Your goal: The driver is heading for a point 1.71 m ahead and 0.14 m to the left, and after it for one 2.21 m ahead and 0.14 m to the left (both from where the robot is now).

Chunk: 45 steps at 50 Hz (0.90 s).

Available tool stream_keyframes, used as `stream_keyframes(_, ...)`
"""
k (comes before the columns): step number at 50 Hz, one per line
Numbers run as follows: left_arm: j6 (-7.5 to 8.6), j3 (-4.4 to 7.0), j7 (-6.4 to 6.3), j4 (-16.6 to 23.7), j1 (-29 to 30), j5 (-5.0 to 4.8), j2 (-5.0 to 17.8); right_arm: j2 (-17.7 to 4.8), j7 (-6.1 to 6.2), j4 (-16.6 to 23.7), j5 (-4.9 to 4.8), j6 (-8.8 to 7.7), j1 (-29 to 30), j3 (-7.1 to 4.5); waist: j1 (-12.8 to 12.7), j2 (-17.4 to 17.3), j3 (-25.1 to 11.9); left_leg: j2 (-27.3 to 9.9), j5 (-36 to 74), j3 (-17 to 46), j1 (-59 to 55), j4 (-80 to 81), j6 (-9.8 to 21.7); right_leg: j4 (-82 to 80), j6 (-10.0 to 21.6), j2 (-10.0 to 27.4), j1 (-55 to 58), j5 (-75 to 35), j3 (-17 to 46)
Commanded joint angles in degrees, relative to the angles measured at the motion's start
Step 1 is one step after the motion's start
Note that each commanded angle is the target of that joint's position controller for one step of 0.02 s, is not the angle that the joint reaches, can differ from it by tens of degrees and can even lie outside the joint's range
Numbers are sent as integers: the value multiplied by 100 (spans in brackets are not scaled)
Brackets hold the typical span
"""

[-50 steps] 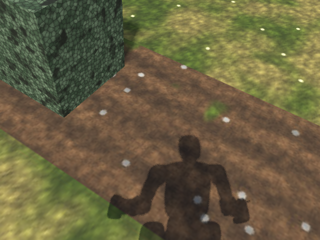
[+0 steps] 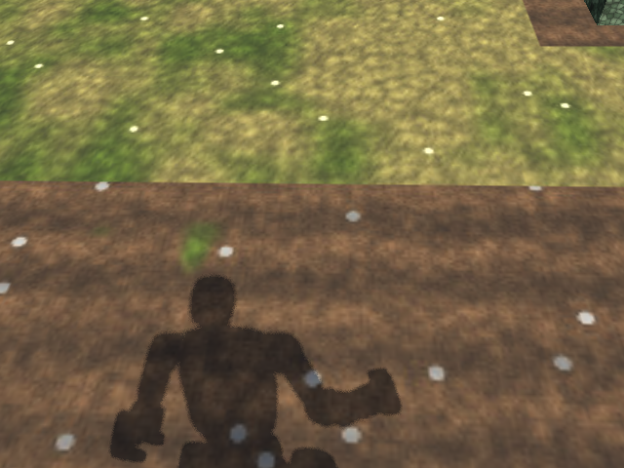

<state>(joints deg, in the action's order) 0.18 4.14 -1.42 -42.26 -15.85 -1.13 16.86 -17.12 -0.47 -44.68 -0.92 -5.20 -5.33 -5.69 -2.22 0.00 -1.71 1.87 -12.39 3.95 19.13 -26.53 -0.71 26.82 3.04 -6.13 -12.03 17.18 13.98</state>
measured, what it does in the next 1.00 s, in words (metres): walks ahead: left foot, then right foot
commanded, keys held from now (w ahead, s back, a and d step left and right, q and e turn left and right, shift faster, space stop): w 1.00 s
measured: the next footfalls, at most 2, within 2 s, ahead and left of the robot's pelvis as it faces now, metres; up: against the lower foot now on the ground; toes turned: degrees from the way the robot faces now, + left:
left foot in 0.02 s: +0.07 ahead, +0.13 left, +0.00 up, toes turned -5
right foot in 0.46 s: +0.36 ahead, -0.15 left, +0.00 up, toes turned -4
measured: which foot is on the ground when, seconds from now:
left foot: up 0.00-0.00, down 0.02-0.48, up 0.50-0.96, down 0.98-1.00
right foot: down 0.00-0.02, up 0.04-0.44, down 0.46-0.98, up 1.00-1.00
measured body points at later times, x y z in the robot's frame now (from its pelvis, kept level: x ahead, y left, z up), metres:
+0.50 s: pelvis +0.23 -0.04 -0.02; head +0.28 -0.04 +0.43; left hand +0.50 +0.17 -0.09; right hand +0.18 -0.31 -0.15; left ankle +0.04 +0.13 -0.70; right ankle +0.33 -0.14 -0.74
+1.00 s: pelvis +0.51 -0.02 -0.02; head +0.55 -0.01 +0.43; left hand +0.53 +0.27 -0.15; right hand +0.73 -0.27 -0.09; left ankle +0.64 +0.07 -0.74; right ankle +0.33 -0.14 -0.72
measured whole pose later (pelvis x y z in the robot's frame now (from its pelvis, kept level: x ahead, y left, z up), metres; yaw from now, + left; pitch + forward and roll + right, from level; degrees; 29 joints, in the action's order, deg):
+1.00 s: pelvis +0.51 -0.02 -0.02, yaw -4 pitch +3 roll -1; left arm 2.7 3.6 -0.1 -49.1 -22.0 -0.7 17.7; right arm -15.4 -2.2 -39.7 -0.2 -5.3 -2.5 -1.7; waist -3.9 0.0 1.5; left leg -0.7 -4.7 -1.8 29.3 -31.7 3.1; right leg 33.0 0.2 0.2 -2.0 26.3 0.2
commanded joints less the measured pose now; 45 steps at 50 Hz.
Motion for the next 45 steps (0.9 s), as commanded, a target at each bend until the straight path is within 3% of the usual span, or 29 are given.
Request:
stream_keyframes(1, 140, 22, 4, 417, 368, 48, 332, -650, 35, 112, 72, -196, -832, -173, 640, 389, -387, -755, -26, 512, -2038, 451, 452, 385, 459, 764, -1222, 859, 970)
stream_keyframes(2, 214, -63, 12, 548, 190, 3, 31, -1139, 56, -4, 184, -164, -1332, -263, 563, -886, -542, -1673, -1036, 2120, -2920, 950, 1081, 1914, 103, -48, -2374, 1294, -104)
stream_keyframes(3, 292, 27, -15, 711, 401, -96, 488, -1230, -13, -131, 168, -153, -1640, -321, 684, -1394, -168, -2414, -2124, 3622, -2834, 1386, 1715, 2960, 18, 83, -3467, 1827, -303)
stream_keyframes(4, 339, 124, 0, 633, 431, -103, 853, -845, -25, -52, 63, -164, -1426, -208, 640, -964, 329, -2334, -2442, 3331, -2567, 1437, 1714, 3459, 28, 406, -3827, 1433, -208)
stream_keyframes(5, 355, 136, 30, 542, 439, -47, 827, -622, -9, 7, 36, -148, -1272, -133, 588, -836, 484, -2006, -2184, 2803, -2461, 1465, 1508, 3629, 5, 532, -3888, 916, -306)
stream_keyframes(8, 412, 92, 128, 606, 645, 64, 559, -457, 50, 29, 71, -76, -1087, -7, 440, -644, 477, -1608, -492, 1713, -1965, 1655, 1208, 3263, -100, 910, -3560, -25, -669)
stream_keyframes(13, 467, -114, 217, 908, 1364, 84, 55, -666, 80, -135, -25, -5, -1393, -20, 630, -582, 435, -1235, 1202, 578, -1457, 1734, 1136, 1734, -356, 935, -2848, -1126, -1328)
stream_keyframes(15, 496, -128, 291, 998, 1631, 37, 45, -741, 59, -195, -52, 6, -1557, -7, 717, -600, 468, -1193, 1254, 372, -1281, 1702, 1086, 1066, -341, 814, -2376, -1482, -1459)
stream_keyframes(18, 509, -80, 369, 1122, 1857, -23, 193, -825, 32, -297, -110, 36, -1772, -1, 699, -680, 537, -1458, 1494, 443, -1461, 1612, 1038, 616, -186, 724, -2012, -1531, -1473)
stream_keyframes(20, 520, -6, 389, 1129, 1702, -28, 354, -907, 46, -334, -117, 88, -1770, -14, 482, -740, 458, -1566, 2424, 402, -1757, 1279, 925, 368, 20, 612, -1626, -1276, -1528)
stream_keyframes(21, 517, 70, 371, 1032, 1296, -4, 476, -956, 63, -339, -128, 116, -1726, -21, 194, -724, 187, -1482, 3460, 207, -1797, 745, 823, 210, 163, 468, -959, -1262, -1660)
stream_keyframes(22, 503, 188, 327, 805, 522, 1, 671, -911, 77, -339, -103, 125, -1738, 10, -214, -646, -284, -1271, 4169, -18, -1577, -184, 701, 139, 348, 359, 164, -1326, -1745)
stream_keyframes(23, 481, 293, 262, 586, -525, 35, 972, -731, 95, -212, 14, 103, -1641, 101, -681, -380, -1003, -1056, 3209, -173, -547, -1645, 518, 387, 658, 1070, 1845, -1391, -1014)
stream_keyframes(24, 465, 396, 263, 452, -1042, 144, 1585, -6, 79, -20, 35, 3, -2283, 329, -406, 1284, -2029, -104, -313, -354, 1526, -4044, 145, -127, 1581, 2720, 3742, -112, 1916)
stream_keyframes(25, 452, 267, 285, 410, -1151, 77, 1088, -445, 46, -143, -41, -116, -2157, 236, -543, 1330, -2272, -99, -1944, 420, 2094, -4716, 219, -845, 1656, 2871, 3672, 392, 3069)
stream_keyframes(26, 451, 159, 279, 419, -642, 53, 856, -781, 20, 52, -190, -154, -1609, 127, -427, 1026, -1163, -418, -1591, 260, 2597, -4932, 276, -925, 1371, 2646, 2900, 271, 2106)
stream_keyframes(27, 452, 109, 278, 461, -240, 52, 724, -719, 32, 121, -151, -165, -1263, 156, -268, 594, -599, -686, -1083, 101, 2477, -4658, 306, -1004, 1209, 2381, 2015, -361, 1325)
stream_keyframes(28, 456, 70, 300, 458, 53, 92, 604, -649, 54, 159, -43, -152, -1106, 146, -89, 365, -258, -840, -758, 25, 2289, -4321, 274, -1161, 1128, 2151, 1313, -869, 843)
stream_keyframes(29, 483, 24, 320, 469, 245, 152, 468, -578, 68, 137, 12, -85, -1142, 129, 114, 360, -77, -982, -499, 47, 1964, -4112, 281, -1373, 1032, 1921, 811, -1247, 457)
stream_keyframes(30, 516, 39, 326, 451, 329, 156, 506, -468, 55, 127, -4, -23, -1318, 149, 262, 600, -112, -1014, -377, 38, 1720, -4017, 227, -1539, 1126, 1924, 526, -1405, 342)
stream_keyframes(33, 619, 72, 315, 282, 307, 81, 560, -313, 63, 172, 49, 111, -1164, 188, 373, 451, 111, -1073, 12, -55, 1785, -3474, 65, -1867, 1190, 1825, 133, -1759, -191)
stream_keyframes(35, 610, 88, 275, 168, 174, 83, 630, -279, 48, 331, 98, 109, -699, 216, 276, 295, 287, -1085, 666, -73, 2009, -2754, -24, -1951, 1156, 1772, 147, -1955, -447)
stream_keyframes(38, 567, 105, 227, 40, -17, 51, 743, -171, -21, 488, 74, 45, -83, 282, 56, 279, 422, -891, 1675, -232, 1704, -1498, -11, -1977, 947, 1574, 94, -1868, -867)
stream_keyframes(42, 493, 142, 196, -221, -482, -23, 923, -239, -133, 763, 3, -8, 622, 301, -200, 278, 576, -692, 1848, -279, 1637, -701, 69, -1820, 884, 1820, 633, -1573, -805)
stream_keyframes(45, 396, 181, 150, -345, -577, -37, 1002, -378, -208, 899, 12, -39, 719, 266, -123, 332, 550, -604, 1229, -256, 1619, -352, 283, -1438, 736, 2078, 1275, -1992, -699)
